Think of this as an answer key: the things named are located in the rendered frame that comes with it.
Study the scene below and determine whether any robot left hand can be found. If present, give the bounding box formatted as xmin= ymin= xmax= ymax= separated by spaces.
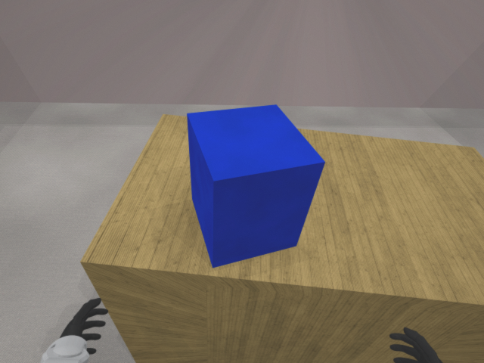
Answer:
xmin=60 ymin=298 xmax=108 ymax=355

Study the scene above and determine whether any robot right hand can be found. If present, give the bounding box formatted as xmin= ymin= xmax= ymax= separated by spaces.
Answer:
xmin=389 ymin=327 xmax=442 ymax=363

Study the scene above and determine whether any pedestal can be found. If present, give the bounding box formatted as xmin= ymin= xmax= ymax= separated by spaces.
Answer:
xmin=80 ymin=114 xmax=484 ymax=363

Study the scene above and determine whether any carton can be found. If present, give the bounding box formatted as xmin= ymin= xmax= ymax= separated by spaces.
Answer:
xmin=187 ymin=104 xmax=325 ymax=268

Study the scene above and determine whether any robot left forearm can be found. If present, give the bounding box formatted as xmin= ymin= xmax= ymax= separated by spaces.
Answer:
xmin=40 ymin=335 xmax=89 ymax=363

